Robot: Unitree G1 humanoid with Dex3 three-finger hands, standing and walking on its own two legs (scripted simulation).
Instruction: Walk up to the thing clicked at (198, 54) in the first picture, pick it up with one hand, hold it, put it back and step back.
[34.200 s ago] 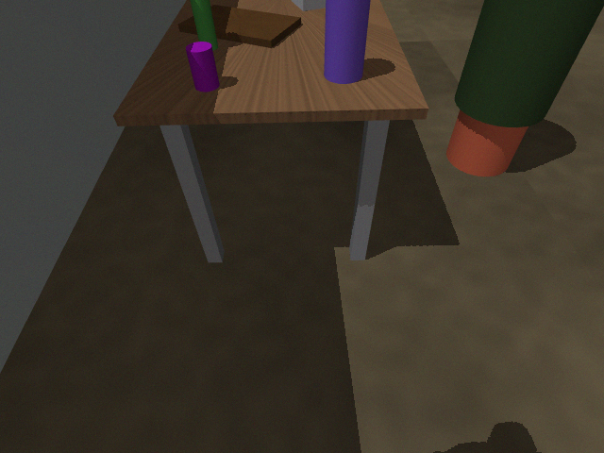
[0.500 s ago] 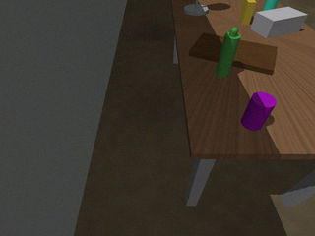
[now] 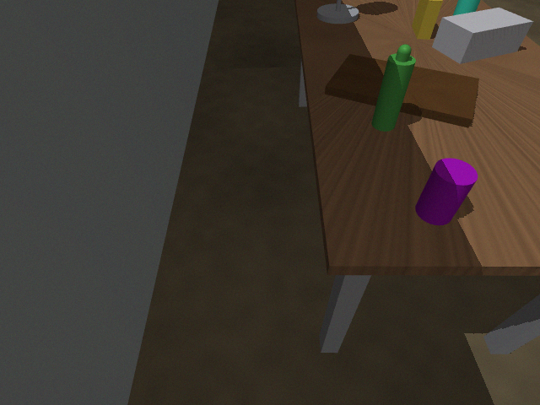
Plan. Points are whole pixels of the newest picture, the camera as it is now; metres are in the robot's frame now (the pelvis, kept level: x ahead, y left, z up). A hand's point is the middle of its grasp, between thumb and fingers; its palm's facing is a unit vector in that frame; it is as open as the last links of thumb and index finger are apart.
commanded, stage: stand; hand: right
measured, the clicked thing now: (443, 192) +0.48 -0.29 +0.03
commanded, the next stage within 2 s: step back in 0.84 s
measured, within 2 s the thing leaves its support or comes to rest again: neither
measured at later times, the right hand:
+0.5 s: hand out of the picture +0.08 -0.25 -0.16, palm faces -0.02 +0.94 -0.35, open 7.4 cm
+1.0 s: hand out of the picture +0.06 -0.27 -0.16, palm faces -0.01 +0.93 -0.36, open 7.4 cm
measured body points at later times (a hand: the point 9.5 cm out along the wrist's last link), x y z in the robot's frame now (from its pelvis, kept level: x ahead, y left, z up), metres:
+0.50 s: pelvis +0.00 +0.00 +0.00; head +0.02 +0.00 +0.45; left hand +0.07 +0.30 -0.13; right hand +0.08 -0.30 -0.13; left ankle +0.00 +0.13 -0.75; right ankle -0.03 -0.13 -0.75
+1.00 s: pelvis -0.03 +0.00 -0.01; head +0.02 +0.00 +0.44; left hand +0.06 +0.31 -0.14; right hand +0.06 -0.32 -0.14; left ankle +0.00 +0.12 -0.75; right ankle -0.03 -0.13 -0.75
